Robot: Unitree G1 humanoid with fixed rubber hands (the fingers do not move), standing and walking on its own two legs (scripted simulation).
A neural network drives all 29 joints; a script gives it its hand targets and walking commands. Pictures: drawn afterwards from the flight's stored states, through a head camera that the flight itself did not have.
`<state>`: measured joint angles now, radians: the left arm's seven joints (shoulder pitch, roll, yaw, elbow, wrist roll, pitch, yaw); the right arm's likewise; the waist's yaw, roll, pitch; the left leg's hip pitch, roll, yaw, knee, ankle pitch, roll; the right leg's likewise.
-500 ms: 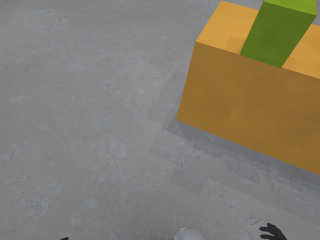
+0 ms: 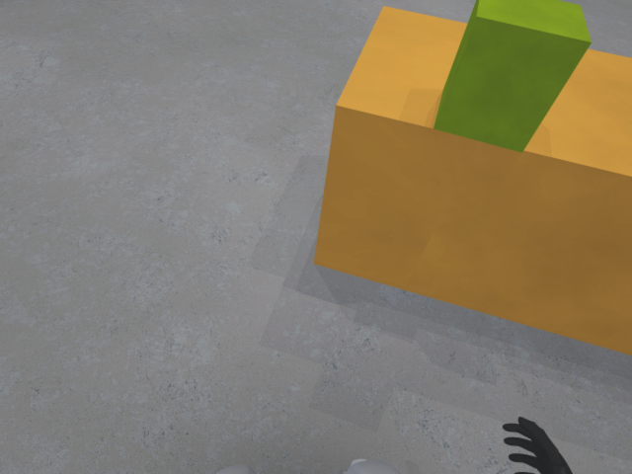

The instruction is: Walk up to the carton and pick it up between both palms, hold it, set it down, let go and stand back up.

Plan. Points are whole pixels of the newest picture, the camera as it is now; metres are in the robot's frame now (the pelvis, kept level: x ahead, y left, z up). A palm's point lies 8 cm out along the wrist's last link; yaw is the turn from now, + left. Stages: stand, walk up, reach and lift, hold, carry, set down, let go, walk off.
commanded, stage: walk up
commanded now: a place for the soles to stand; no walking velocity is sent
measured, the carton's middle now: (502, 70) +0.93 -0.38 +0.07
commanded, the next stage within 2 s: none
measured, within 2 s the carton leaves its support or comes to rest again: neither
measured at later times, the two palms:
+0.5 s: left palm (166, 427) +0.20 +0.22 -0.12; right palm (580, 444) +0.19 -0.35 -0.08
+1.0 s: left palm (236, 353) +0.31 +0.14 -0.11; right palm (616, 425) +0.22 -0.43 -0.10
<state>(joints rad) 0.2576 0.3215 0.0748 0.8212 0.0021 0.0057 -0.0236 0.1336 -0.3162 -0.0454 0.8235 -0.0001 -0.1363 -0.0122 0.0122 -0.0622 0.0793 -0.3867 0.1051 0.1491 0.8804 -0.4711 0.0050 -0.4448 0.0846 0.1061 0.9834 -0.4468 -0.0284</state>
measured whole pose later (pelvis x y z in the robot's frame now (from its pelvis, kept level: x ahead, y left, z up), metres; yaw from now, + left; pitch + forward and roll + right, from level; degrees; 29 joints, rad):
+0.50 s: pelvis +0.11 -0.06 +0.00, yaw -6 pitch -2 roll -1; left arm 0.27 0.32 0.07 0.83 0.00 0.00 -0.04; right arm 0.18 -0.31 -0.05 0.88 0.00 -0.09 -0.01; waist 0.02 -0.04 0.08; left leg -0.37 0.10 0.15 1.07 -0.65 -0.02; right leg -0.46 0.07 0.09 0.84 -0.33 0.00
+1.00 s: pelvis +0.20 -0.13 +0.00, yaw -10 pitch -4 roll +1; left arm 0.27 0.33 0.07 0.86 0.00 -0.01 -0.04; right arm 0.23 -0.31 -0.05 0.92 0.00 -0.09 -0.01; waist 0.02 -0.05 0.08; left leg -0.35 0.11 0.14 1.16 -0.55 -0.02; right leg -0.47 0.05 0.08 0.85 -0.32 -0.02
